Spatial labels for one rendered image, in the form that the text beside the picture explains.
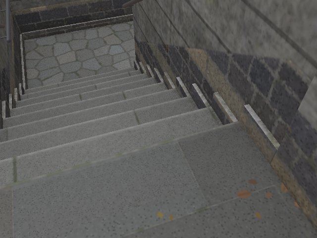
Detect stairs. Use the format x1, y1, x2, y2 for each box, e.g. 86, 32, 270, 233
0, 66, 223, 186

